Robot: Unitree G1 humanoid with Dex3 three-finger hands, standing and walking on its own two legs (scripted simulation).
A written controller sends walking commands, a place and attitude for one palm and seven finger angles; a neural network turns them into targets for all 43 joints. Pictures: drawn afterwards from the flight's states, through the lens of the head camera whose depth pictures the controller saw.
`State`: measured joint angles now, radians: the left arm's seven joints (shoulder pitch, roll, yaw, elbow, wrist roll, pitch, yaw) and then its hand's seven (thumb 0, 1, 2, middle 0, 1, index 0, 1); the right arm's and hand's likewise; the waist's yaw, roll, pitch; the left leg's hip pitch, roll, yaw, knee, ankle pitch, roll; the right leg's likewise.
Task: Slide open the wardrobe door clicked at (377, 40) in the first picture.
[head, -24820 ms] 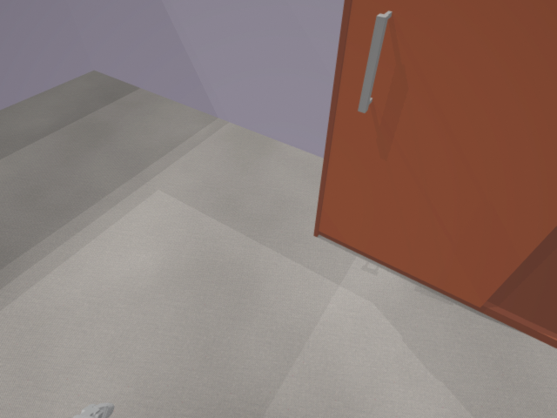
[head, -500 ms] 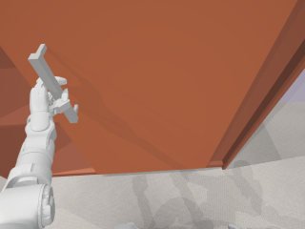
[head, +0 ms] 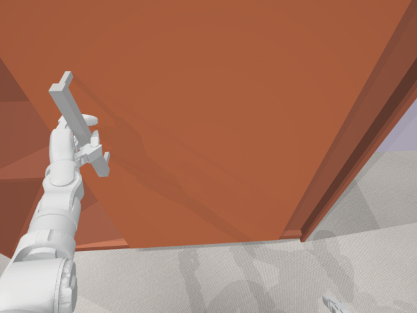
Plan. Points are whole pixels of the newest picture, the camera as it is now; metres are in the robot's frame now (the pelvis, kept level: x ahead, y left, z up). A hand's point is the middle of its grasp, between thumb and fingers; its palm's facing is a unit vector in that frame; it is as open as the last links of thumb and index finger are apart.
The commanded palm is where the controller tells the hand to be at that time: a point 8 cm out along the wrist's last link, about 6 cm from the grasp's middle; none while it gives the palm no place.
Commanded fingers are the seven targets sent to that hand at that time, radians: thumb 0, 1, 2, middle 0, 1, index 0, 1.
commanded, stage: loosen the grip on the handle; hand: left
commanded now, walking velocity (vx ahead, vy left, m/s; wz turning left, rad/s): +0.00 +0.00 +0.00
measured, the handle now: (87, 130) +0.45 +0.29 +0.09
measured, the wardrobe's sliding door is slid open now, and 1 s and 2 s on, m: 0.55 0.55 0.55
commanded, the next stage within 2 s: slip the hand off the handle in 0.64 s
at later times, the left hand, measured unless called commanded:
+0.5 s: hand (89, 147) +0.40 +0.27 +0.09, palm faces +0.35 -0.90 -0.25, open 12.9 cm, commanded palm +0.36 +0.31 +0.11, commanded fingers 0.00 -0.55 0.20 -0.28 -1.18 -0.28 -1.18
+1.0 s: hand (66, 145) +0.40 +0.32 +0.09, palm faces +0.41 -0.88 -0.24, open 14.1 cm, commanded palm +0.36 +0.36 +0.11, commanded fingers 0.00 -0.55 0.20 -0.25 -1.15 -0.25 -1.15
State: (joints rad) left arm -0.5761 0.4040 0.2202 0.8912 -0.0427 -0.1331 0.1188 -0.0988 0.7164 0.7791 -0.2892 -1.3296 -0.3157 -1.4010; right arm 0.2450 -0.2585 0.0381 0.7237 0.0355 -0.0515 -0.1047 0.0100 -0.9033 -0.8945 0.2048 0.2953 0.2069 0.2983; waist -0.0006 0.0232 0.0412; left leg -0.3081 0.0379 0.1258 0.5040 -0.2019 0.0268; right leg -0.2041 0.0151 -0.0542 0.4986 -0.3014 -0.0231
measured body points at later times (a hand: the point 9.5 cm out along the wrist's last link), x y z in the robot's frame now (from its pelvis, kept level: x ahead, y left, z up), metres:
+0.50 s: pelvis -0.02 -0.01 -0.01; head +0.01 +0.01 +0.44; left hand +0.38 +0.32 +0.11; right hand +0.06 -0.29 -0.11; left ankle +0.04 +0.10 -0.74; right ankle -0.02 -0.10 -0.74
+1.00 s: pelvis +0.00 +0.01 -0.01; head +0.02 +0.02 +0.44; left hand +0.37 +0.36 +0.11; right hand +0.10 -0.25 -0.11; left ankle +0.04 +0.10 -0.74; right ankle -0.02 -0.10 -0.74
